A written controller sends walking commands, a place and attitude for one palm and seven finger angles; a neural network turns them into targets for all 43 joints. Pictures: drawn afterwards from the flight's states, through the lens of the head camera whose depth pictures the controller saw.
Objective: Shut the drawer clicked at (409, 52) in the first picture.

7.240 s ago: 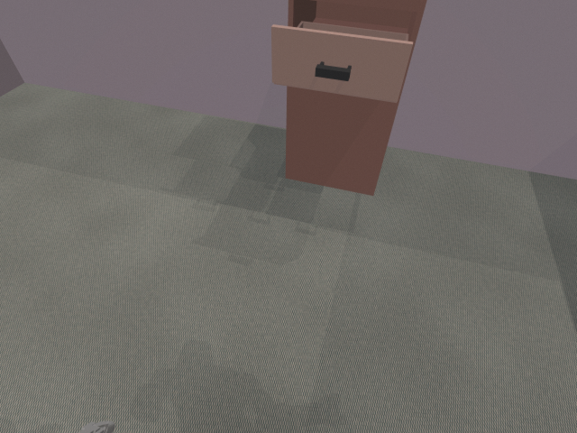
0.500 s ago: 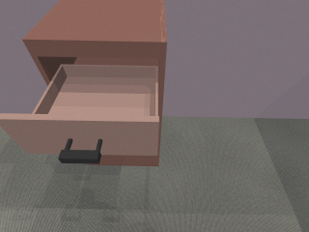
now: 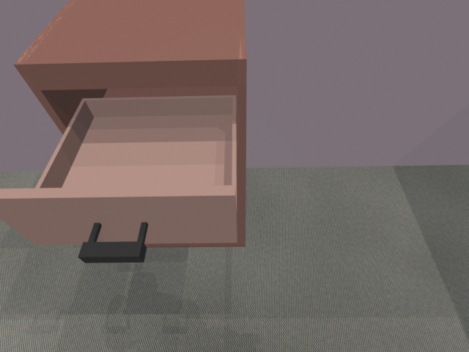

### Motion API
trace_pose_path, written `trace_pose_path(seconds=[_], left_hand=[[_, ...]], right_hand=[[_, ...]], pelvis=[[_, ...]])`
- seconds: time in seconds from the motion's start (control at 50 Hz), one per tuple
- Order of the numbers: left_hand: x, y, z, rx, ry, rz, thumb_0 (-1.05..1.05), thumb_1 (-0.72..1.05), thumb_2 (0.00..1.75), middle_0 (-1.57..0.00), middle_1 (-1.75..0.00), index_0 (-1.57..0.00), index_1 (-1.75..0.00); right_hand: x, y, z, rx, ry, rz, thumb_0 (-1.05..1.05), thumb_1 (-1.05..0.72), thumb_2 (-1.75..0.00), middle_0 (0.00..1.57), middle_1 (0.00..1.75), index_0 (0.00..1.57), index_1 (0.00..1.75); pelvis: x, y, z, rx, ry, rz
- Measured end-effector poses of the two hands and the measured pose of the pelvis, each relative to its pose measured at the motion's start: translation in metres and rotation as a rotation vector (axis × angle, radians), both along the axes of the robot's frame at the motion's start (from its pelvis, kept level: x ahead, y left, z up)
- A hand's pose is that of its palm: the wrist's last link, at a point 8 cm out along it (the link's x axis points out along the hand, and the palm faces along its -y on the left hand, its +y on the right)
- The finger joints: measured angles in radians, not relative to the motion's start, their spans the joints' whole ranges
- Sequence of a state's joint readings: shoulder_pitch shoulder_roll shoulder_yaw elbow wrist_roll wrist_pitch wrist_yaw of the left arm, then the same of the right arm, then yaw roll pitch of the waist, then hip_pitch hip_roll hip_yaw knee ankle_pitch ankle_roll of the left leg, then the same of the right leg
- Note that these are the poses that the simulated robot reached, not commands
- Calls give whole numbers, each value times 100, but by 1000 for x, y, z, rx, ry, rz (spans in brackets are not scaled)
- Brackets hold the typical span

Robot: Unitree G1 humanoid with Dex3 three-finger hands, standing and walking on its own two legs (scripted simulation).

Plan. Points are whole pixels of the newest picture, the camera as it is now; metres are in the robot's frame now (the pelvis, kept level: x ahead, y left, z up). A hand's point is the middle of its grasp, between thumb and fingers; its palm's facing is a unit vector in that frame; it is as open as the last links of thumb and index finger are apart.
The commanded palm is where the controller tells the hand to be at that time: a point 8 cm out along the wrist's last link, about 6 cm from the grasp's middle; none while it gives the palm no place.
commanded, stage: come to a stop and stand still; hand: left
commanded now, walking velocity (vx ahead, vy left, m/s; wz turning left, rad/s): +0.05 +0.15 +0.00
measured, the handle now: (116, 239) +0.29 +0.23 +0.00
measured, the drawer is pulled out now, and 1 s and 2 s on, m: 0.28 0.28 0.28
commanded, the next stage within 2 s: look again from close up in 0.92 s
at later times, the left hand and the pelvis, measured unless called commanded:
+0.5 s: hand out of the picture +0.00 +0.20 -0.17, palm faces +0.00 -0.98 -0.22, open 7.4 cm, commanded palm none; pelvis -0.03 +0.02 +0.00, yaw -1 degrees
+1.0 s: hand out of the picture -0.02 +0.21 -0.17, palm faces +0.01 -0.99 -0.17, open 7.4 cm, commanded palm none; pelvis -0.02 +0.05 +0.01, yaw -1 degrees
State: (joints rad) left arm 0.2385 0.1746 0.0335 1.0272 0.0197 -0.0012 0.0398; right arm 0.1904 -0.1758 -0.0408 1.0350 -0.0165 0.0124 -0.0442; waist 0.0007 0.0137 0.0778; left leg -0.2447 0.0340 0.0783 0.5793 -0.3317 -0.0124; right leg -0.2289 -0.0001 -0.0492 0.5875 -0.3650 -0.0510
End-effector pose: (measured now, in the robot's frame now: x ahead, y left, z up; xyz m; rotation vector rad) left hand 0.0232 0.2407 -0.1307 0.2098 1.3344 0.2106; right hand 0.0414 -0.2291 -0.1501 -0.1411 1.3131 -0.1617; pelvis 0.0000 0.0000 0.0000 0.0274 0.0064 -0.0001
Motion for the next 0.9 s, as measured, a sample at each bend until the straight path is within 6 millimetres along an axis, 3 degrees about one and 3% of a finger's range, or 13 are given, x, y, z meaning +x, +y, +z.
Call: trace_pose_path(seconds=[0.14, 0.38, 0.66, 0.9], left_hand=[[-3, -12, -5, -36, -24, -7, 1, 91, 90, -20, -30, -20, -30], [-22, -7, 0, -41, -41, -28, 1, 92, 90, -20, -30, -20, -30], [-33, 24, -2, -52, -23, -38, 1, 90, 90, -20, -30, -20, -30], [-48, 24, -8, -86, 46, -15, 0, 90, 90, -20, -30, -20, -30]], right_hand=[[-2, -3, 6, -4, -25, 15, 0, -92, -89, 20, 30, 20, 30], [-43, 8, 9, 13, 13, 9, 0, -92, -89, 20, 30, 20, 30], [-85, 55, 7, 52, 60, 2, 0, -91, -89, 20, 30, 20, 30], [-79, 62, 11, 32, 78, -6, 0, -91, -89, 20, 30, 20, 30]], pelvis=[[-8, -2, 1, -1, -25, -8], [-21, 7, 6, -35, -23, -8], [-30, 36, 5, -23, -30, -13], [-23, 45, 7, -22, -31, -20]])
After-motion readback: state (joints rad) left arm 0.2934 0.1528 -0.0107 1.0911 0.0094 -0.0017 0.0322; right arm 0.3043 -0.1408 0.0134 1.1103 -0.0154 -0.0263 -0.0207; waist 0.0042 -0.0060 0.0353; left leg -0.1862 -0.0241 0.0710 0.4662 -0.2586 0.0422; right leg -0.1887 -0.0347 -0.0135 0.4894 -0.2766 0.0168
